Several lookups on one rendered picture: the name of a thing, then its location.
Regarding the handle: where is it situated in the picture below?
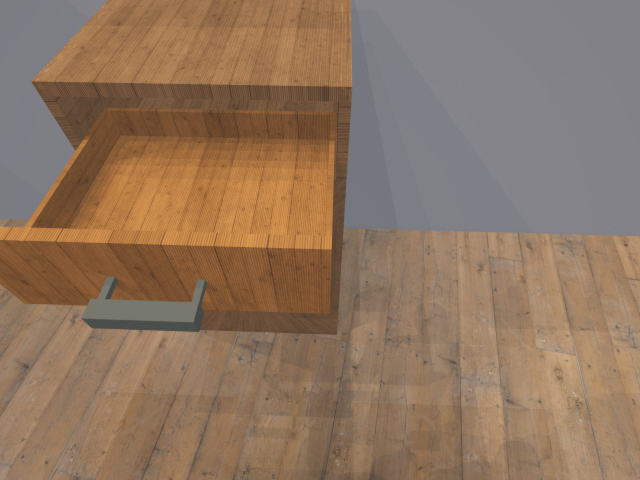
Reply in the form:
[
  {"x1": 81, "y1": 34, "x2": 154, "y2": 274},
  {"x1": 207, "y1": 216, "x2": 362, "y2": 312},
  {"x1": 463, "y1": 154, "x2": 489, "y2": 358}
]
[{"x1": 81, "y1": 277, "x2": 207, "y2": 332}]

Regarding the drawer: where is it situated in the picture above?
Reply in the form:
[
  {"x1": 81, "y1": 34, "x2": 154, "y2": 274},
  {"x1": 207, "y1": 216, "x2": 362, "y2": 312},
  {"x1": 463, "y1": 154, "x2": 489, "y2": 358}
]
[{"x1": 0, "y1": 108, "x2": 336, "y2": 314}]

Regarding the cabinet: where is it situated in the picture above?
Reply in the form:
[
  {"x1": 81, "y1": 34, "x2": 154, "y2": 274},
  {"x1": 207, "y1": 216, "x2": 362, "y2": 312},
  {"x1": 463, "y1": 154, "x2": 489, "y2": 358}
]
[{"x1": 31, "y1": 0, "x2": 352, "y2": 335}]

